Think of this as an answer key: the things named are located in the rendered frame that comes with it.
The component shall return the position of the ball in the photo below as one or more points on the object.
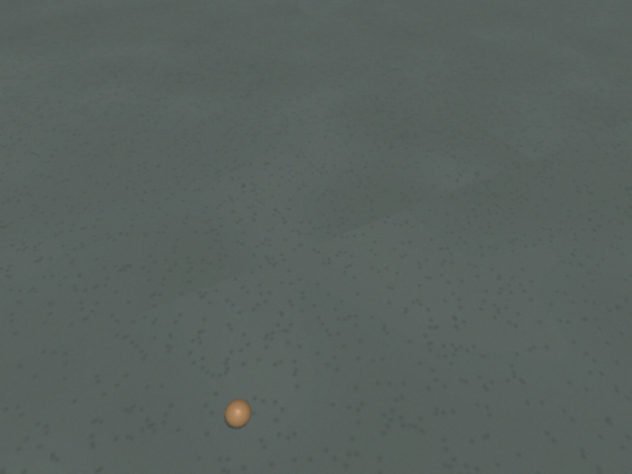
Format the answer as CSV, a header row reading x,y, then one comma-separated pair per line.
x,y
238,413

